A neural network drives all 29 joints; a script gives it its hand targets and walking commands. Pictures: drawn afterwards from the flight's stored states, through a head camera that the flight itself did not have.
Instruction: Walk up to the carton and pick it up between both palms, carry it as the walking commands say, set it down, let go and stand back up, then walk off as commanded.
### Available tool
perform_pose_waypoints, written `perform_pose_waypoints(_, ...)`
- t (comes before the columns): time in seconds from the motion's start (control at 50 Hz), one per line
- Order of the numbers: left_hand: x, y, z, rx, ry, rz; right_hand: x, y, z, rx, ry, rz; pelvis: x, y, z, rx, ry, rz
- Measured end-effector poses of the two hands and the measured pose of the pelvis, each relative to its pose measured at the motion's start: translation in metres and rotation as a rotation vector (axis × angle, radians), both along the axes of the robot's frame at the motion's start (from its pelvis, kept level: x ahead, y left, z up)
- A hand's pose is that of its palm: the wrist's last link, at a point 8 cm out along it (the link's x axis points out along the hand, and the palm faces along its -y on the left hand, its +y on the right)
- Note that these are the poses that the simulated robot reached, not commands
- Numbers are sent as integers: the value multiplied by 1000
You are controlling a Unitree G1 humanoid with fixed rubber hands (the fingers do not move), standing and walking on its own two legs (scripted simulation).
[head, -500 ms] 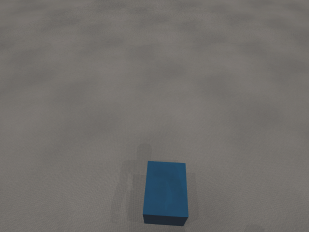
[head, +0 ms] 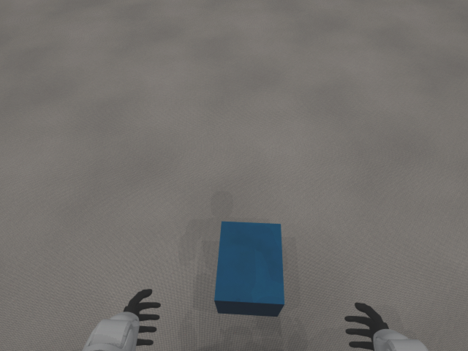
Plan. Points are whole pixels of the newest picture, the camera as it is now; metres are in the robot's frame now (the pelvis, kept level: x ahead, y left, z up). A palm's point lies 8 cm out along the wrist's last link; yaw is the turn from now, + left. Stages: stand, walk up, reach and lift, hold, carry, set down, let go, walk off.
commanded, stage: reach and lift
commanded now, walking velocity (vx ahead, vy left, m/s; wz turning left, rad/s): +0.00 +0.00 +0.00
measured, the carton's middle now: (249, 268) +0.46 -0.01 -0.65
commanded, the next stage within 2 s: none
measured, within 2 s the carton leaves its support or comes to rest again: neither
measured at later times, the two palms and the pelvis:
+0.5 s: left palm (147, 322) +0.19 +0.21 -0.16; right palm (363, 327) +0.20 -0.22 -0.15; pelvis -0.04 -0.02 -0.05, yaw +1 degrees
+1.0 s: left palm (167, 248) +0.35 +0.20 -0.18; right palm (342, 253) +0.35 -0.21 -0.18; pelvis -0.08 -0.01 -0.09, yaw +0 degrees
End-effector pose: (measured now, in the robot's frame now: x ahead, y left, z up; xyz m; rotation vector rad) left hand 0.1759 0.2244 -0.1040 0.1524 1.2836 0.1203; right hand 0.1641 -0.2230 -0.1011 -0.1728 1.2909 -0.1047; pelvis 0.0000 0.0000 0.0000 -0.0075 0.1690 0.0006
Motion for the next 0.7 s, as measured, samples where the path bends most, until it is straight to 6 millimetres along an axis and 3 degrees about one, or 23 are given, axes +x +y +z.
perform_pose_waypoints(0.08, -23, -8, -15, -28, 40, 11, -21, 7, -12, 20, 34, -1, 5, -5, -5, 1, 39, 1)
perform_pose_waypoints(0.14, -28, -7, -25, -26, 8, 15, -26, 6, -23, 25, 4, -5, 2, -9, -14, 3, 67, 2)
perform_pose_waypoints(0.32, -6, -12, -43, -34, -131, -2, 11, 3, -40, 36, -151, -6, -17, -16, -42, 11, 107, 3)
perform_pose_waypoints(0.44, 5, -17, -49, -48, -175, 8, 24, 6, -45, 41, -190, -11, -33, -20, -51, 12, 99, 6)
perform_pose_waypoints(0.54, 27, -16, -52, -49, -216, 0, 42, 7, -50, 36, -218, -11, -48, -22, -58, 9, 96, 12)
perform_pose_waypoints(0.7, 84, -16, -53, -43, -295, -24, 94, 10, -55, 33, -292, -15, -69, -19, -69, 2, 134, 15)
